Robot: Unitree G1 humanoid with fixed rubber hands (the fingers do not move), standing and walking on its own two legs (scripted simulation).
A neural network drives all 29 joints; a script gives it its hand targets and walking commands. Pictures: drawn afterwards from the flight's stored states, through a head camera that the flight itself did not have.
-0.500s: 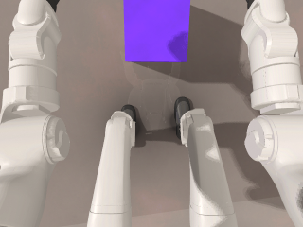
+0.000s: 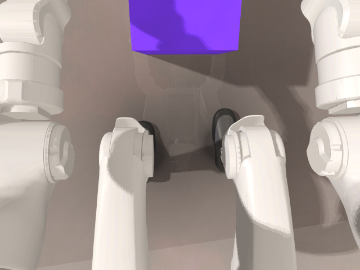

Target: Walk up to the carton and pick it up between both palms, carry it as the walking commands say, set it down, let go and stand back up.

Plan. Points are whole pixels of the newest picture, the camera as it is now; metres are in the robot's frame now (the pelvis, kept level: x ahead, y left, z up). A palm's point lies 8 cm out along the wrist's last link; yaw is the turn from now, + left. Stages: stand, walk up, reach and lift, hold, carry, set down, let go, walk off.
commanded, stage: reach and lift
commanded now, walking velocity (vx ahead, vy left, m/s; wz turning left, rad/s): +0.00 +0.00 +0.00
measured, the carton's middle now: out of the picture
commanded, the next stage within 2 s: none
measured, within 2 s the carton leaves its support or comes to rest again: neither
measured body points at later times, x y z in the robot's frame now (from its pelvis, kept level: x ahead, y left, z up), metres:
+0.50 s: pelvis +0.02 +0.00 -0.09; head +0.41 +0.02 +0.13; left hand +0.57 +0.19 -0.30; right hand +0.57 -0.20 -0.29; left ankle +0.12 +0.13 -0.42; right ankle +0.15 -0.13 -0.42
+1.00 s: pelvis +0.03 +0.00 -0.11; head +0.41 +0.02 +0.12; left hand +0.57 +0.19 -0.32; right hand +0.57 -0.20 -0.30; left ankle +0.12 +0.13 -0.42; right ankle +0.15 -0.13 -0.42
